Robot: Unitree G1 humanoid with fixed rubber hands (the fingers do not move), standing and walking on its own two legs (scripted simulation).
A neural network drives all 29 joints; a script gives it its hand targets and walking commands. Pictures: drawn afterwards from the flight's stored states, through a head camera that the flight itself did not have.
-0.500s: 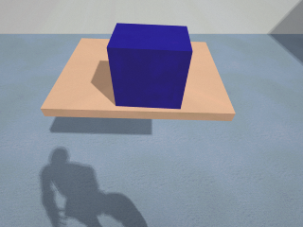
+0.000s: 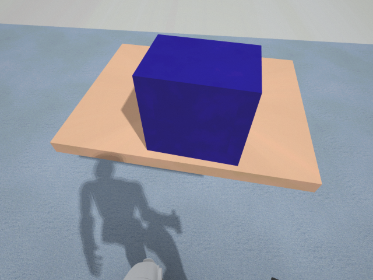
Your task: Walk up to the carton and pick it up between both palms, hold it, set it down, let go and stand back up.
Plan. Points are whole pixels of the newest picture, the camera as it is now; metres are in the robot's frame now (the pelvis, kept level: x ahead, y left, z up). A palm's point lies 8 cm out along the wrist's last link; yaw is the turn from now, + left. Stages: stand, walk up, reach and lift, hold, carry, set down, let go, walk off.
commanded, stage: walk up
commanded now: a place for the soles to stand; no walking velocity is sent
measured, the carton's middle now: (199, 102) +0.57 +0.00 +0.04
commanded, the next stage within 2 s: none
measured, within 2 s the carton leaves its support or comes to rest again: neither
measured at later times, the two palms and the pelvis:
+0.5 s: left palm (95, 245) +0.21 +0.23 -0.10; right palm out of the picture +0.15 -0.24 -0.15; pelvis +0.07 +0.02 -0.02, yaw -4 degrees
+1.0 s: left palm (75, 272) +0.15 +0.26 -0.13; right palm out of the picture +0.16 -0.17 -0.12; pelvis +0.06 +0.05 +0.00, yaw -3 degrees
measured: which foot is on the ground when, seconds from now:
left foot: up 0.00-0.08, down 0.10-0.40, up 0.42-0.68, down 0.70-1.00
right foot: down 0.00-0.12, up 0.14-0.36, down 0.38-1.00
